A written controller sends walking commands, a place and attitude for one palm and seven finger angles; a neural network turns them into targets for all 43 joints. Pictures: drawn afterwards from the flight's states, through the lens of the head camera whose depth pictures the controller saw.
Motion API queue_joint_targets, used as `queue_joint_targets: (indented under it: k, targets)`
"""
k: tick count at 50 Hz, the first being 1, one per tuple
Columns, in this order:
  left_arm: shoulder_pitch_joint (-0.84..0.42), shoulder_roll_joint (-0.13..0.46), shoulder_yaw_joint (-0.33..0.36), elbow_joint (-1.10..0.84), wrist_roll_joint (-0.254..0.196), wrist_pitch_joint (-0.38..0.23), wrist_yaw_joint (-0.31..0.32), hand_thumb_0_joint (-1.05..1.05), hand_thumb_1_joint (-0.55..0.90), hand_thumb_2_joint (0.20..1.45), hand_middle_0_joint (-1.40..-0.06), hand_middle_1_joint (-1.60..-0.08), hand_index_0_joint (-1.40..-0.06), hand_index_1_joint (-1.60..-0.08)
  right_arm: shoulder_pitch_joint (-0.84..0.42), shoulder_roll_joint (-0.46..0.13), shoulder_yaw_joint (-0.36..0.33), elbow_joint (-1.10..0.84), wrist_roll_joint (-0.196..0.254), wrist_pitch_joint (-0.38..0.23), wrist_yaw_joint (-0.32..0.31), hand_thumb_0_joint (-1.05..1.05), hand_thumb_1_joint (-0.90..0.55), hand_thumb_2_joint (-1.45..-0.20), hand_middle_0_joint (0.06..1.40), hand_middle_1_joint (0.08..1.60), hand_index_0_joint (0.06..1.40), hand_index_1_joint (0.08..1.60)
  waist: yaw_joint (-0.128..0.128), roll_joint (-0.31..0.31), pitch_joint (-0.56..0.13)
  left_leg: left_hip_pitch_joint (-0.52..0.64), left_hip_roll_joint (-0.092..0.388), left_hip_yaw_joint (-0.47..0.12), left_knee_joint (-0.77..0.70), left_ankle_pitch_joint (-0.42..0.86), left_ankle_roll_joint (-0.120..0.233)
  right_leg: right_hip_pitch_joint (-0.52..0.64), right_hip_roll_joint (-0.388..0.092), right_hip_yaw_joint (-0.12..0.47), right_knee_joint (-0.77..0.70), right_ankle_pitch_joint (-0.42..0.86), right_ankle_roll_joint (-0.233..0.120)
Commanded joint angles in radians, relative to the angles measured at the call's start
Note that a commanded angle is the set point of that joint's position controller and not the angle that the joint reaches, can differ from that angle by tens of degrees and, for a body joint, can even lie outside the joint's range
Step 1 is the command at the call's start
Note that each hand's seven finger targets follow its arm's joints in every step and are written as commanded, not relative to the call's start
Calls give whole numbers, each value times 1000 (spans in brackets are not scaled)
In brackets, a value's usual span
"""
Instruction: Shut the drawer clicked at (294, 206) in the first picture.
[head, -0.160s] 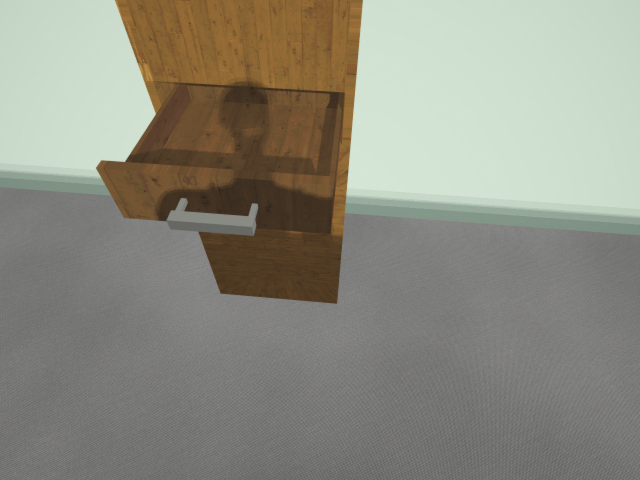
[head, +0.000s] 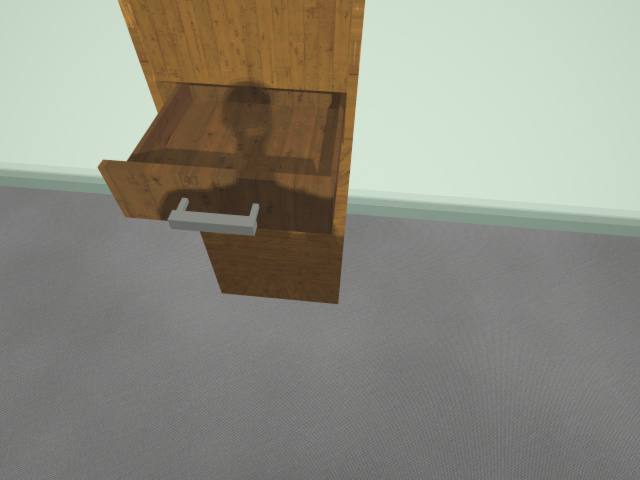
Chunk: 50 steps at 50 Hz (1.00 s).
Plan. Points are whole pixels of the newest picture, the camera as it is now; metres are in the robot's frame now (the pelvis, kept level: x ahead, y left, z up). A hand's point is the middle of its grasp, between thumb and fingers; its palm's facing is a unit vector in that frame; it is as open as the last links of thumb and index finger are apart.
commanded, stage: turn or walk to find it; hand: left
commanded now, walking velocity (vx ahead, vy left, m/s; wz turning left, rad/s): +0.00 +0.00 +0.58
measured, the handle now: (216, 214) +0.51 +0.20 +0.00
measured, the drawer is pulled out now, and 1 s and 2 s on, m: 0.27 0.27 0.27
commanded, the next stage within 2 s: stand and wait in 0.28 s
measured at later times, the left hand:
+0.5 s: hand out of the picture +0.00 +0.23 -0.18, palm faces +0.22 -0.95 -0.23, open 7.4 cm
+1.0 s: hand out of the picture +0.01 +0.16 -0.18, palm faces +0.20 -0.95 -0.23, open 7.4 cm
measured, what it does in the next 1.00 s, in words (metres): steps on the spot: right foot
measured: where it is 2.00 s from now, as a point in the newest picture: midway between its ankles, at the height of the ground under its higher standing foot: outside the picture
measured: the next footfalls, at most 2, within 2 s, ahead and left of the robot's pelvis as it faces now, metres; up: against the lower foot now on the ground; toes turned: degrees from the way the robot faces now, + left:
right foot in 0.64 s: +0.05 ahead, -0.13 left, +0.00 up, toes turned +11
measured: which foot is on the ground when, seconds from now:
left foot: down 0.00-1.00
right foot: down 0.00-0.32, up 0.34-0.62, down 0.64-1.00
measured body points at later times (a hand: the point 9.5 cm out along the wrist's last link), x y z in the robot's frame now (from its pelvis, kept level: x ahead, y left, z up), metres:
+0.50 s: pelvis -0.02 +0.02 -0.01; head +0.03 +0.04 +0.44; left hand -0.01 +0.28 -0.17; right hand +0.06 -0.21 -0.16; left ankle -0.02 +0.12 -0.75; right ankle -0.02 -0.12 -0.70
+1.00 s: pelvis +0.01 -0.03 +0.00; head +0.04 -0.03 +0.44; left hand +0.00 +0.21 -0.16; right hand +0.08 -0.27 -0.16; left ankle -0.02 +0.12 -0.75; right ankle +0.01 -0.13 -0.75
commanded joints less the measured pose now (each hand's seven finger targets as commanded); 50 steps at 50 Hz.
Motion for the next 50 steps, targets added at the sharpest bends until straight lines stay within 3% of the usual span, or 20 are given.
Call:
queue_joint_targets:
  k: [1, 6, 10, 12, 14, 15, 16, 17, 19, 23, 27, 29, 30, 31, 32, 33, 34, 36, 42, 50]
  targets:
    - [56, 116, 29, -44, -4, 1, 13, 0, 900, 900, -200, -300, -200, -300, 52, -87, -19, -39, -3, 7, 2, 0, -900, -900, 200, 300, 200, 300, 16, 3, -37, -36, 101, -118, 15, 174, 8, -25, -160, 80, 11, 189, 5]
    - [44, 162, 60, -89, 1, 16, 14, 0, 900, 900, -200, -300, -200, -300, 42, -91, -42, -81, -3, 25, 9, 0, -900, -900, 200, 300, 200, 300, 23, -55, -39, -146, 51, -103, 170, 88, -2, -20, -255, 118, 18, 149, -62]
    - [7, 173, 74, -133, 16, 17, 19, 0, 900, 900, -200, -300, -200, -300, 38, -79, -60, -115, -4, 41, 15, 0, -900, -900, 200, 300, 200, 300, 17, -151, -23, -216, 40, -50, 433, -289, -21, -36, -391, 174, -29, 230, -168]
    - [-15, 170, 81, -148, 20, 18, 19, 0, 900, 900, -200, -300, -200, -300, 43, -66, -62, -126, 0, 42, 20, 0, -900, -900, 200, 300, 200, 300, 5, -137, -12, -185, 66, -43, 369, -291, -21, -60, -398, 129, 14, 289, -154]
    - [-23, 165, 81, -162, 11, 19, 10, 0, 900, 900, -200, -300, -200, -300, 103, -60, -57, -114, -2, 34, 23, 0, -900, -900, 200, 300, 200, 300, -20, -40, -31, -73, 77, -58, 156, -52, -13, -105, -336, 34, 157, 280, -72]
    - [-7, 126, 76, -171, 4, 26, 5, 0, 900, 900, -200, -300, -200, -300, 130, -99, -60, -112, -12, 24, 21, 0, -900, -900, 200, 300, 200, 300, -22, 156, -22, -33, 173, -251, 33, 157, 42, -215, -208, -53, 300, 88, 8]
    - [-10, 81, 62, -189, -4, 30, 3, 0, 900, 900, -200, -300, -200, -300, 150, -155, -71, -114, -26, 19, 9, 0, -900, -900, 200, 300, 200, 300, -23, 331, -20, -6, 343, -486, -61, 358, 150, -320, -91, -91, 462, -300, 74]
    - [-45, 86, 54, -194, 3, 32, 7, 0, 900, 900, -200, -300, -200, -300, 164, -158, -69, -103, -27, 20, 0, 0, -900, -900, 200, 300, 200, 300, -36, 241, -29, -47, 376, -476, -72, 323, 207, -295, -98, 12, 580, -383, 60]
    - [-33, 84, 63, -176, 9, 39, 4, 0, 900, 900, -200, -300, -200, -300, 102, -134, -59, -127, -26, 9, -6, 0, -900, -900, 200, 300, 200, 300, 1, 173, -18, -112, 303, -404, -115, 64, 166, -303, -109, 57, 650, -296, 52]
    - [-13, 57, 48, -155, 6, 30, -7, 0, 900, 900, -200, -300, -200, -300, 89, -129, -53, -128, -22, 0, -16, 0, -900, -900, 200, 300, 200, 300, 10, 91, -68, 16, 249, -295, -64, 270, 154, -314, -96, 30, 548, -241, 69]
    - [23, 46, 36, -139, 6, 25, -6, 0, 900, 900, -200, -300, -200, -300, 89, -129, -56, -117, -18, 1, -12, 0, -900, -900, 200, 300, 200, 300, 6, 145, -101, 28, 214, -226, -43, 240, 131, -216, -73, -13, 330, -219, 67]
    - [67, 50, 38, -113, 5, 19, -4, 0, 900, 900, -200, -300, -200, -300, 80, -119, -57, -112, -11, 2, -9, 0, -900, -900, 200, 300, 200, 300, 24, 112, -107, -27, 178, -190, 1, 214, 96, -99, -61, -26, 150, -90, 64]
    - [90, 69, 40, -101, 8, 12, 1, 0, 900, 900, -200, -300, -200, -300, 71, -105, -55, -109, -3, 1, -7, 0, -900, -900, 200, 300, 200, 300, 35, 49, -94, -75, 135, -158, 51, 150, 56, -39, -79, 14, 33, 11, 57]
    - [88, 109, 44, -91, 12, 3, 5, 0, 900, 900, -200, -300, -200, -300, 63, -75, -51, -118, 5, 5, -2, 0, -900, -900, 200, 300, 200, 300, 23, -64, -73, -129, 70, -109, 91, 18, 9, -33, -163, 143, -28, 15, 23]
    - [66, 150, 47, -94, 9, -2, 4, 0, 900, 900, -200, -300, -200, -300, 58, -56, -43, -126, 8, 8, 5, 0, -900, -900, 200, 300, 200, 300, 9, -122, -38, -116, 34, -68, 98, -55, -16, -94, -250, 194, -66, 13, -20]
    - [32, 165, 41, -92, 8, -1, 1, 0, 900, 900, -200, -300, -200, -300, 76, -48, -41, -109, 1, 9, 12, 0, -900, -900, 200, 300, 200, 300, -9, -90, -25, -50, 27, -60, 90, -50, -19, -170, -273, 188, -68, -62, -40]
    - [7, 159, 37, -92, 8, 3, -3, 0, 900, 900, -200, -300, -200, -300, 90, -54, -41, -91, -4, 6, 17, 0, -900, -900, 200, 300, 200, 300, -20, -24, -27, 11, 32, -71, 64, 4, -15, -223, -219, 147, -35, -114, -20]
    - [13, 129, 33, -79, 2, -6, 0, 0, 900, 900, -200, -300, -200, -300, 70, -88, -44, -79, -6, 4, 9, 0, -900, -900, 200, 300, 200, 300, -5, -86, -45, 0, 75, -90, 60, 75, -7, -155, -156, 104, -18, -15, 10]
    - [42, 128, 36, -52, 0, -16, 5, 0, 900, 900, -200, -300, -200, -300, 51, -104, -40, -56, -2, -7, 1, 0, -900, -900, 200, 300, 200, 300, 9, -32, -50, 19, 93, -83, 33, 169, -7, -80, -144, 94, -9, 180, 5]
    - [29, 136, 40, -44, -3, -21, 4, 0, 900, 900, -200, -300, -200, -300, 44, -114, -36, -41, -6, -8, -4, 0, -900, -900, 200, 300, 200, 300, 9, 2, -52, 27, 103, -71, 14, 176, -17, -38, -141, 94, -31, 247, -1]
